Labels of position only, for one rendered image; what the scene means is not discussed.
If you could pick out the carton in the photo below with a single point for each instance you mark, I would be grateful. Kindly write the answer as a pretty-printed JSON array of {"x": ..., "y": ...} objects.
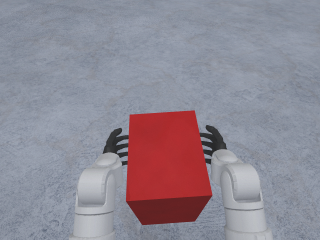
[{"x": 167, "y": 176}]

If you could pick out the left robot forearm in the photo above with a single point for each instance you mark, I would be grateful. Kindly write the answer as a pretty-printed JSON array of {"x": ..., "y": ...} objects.
[{"x": 95, "y": 199}]

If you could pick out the robot right hand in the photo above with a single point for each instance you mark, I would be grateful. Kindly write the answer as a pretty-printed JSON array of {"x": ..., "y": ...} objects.
[{"x": 216, "y": 144}]

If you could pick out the right robot forearm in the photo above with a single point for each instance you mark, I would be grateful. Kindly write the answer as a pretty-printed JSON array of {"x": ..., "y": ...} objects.
[{"x": 241, "y": 196}]

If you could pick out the robot left hand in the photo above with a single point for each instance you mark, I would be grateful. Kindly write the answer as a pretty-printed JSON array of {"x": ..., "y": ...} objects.
[{"x": 111, "y": 146}]

